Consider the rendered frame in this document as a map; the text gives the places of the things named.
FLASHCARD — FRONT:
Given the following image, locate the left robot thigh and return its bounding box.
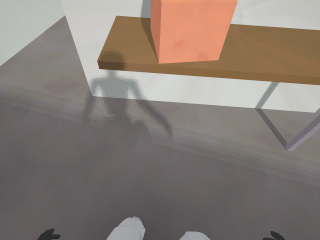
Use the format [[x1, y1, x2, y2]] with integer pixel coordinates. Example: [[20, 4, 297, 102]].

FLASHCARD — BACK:
[[106, 217, 146, 240]]

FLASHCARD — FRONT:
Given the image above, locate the carton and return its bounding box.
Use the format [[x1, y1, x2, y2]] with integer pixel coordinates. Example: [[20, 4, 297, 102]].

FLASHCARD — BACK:
[[150, 0, 238, 64]]

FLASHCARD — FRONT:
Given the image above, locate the table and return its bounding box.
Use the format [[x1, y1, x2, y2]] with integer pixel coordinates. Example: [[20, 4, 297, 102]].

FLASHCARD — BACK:
[[97, 15, 320, 152]]

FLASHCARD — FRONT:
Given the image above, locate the robot left hand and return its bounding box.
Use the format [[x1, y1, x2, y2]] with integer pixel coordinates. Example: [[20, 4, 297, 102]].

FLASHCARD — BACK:
[[37, 228, 61, 240]]

